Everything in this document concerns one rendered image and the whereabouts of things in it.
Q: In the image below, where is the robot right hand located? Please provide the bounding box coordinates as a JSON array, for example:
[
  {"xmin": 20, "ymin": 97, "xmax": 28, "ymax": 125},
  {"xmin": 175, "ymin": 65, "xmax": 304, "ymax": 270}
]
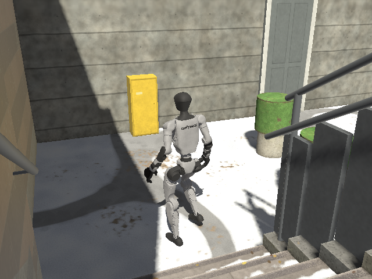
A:
[{"xmin": 198, "ymin": 155, "xmax": 210, "ymax": 168}]

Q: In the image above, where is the robot right upper arm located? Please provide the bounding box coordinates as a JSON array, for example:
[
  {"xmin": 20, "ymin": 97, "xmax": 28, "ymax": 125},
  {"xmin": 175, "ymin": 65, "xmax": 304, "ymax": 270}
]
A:
[{"xmin": 195, "ymin": 115, "xmax": 212, "ymax": 145}]

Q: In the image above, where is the humanoid robot head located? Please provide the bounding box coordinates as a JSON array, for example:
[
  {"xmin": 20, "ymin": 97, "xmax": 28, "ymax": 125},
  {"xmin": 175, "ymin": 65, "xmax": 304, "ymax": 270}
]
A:
[{"xmin": 174, "ymin": 92, "xmax": 195, "ymax": 121}]

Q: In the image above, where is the robot left upper arm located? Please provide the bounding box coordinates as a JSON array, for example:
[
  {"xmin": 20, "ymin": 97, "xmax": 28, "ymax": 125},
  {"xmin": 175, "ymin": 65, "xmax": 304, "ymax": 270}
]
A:
[{"xmin": 163, "ymin": 120, "xmax": 176, "ymax": 155}]

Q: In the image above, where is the right robot forearm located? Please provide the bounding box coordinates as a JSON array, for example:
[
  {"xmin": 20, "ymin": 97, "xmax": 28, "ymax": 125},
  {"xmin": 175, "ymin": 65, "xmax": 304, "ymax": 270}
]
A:
[{"xmin": 203, "ymin": 142, "xmax": 212, "ymax": 158}]

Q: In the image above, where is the robot left foot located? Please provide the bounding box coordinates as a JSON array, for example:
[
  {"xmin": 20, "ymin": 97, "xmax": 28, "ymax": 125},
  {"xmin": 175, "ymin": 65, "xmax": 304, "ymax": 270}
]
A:
[{"xmin": 166, "ymin": 232, "xmax": 183, "ymax": 246}]

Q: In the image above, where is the robot left hand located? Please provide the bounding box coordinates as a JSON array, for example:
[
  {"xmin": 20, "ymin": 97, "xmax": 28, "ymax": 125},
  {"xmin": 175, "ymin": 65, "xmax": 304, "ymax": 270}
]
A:
[{"xmin": 144, "ymin": 167, "xmax": 158, "ymax": 183}]

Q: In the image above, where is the left robot forearm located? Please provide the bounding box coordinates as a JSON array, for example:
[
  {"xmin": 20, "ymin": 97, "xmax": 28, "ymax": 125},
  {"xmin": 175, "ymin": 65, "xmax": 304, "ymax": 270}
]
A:
[{"xmin": 149, "ymin": 146, "xmax": 167, "ymax": 172}]

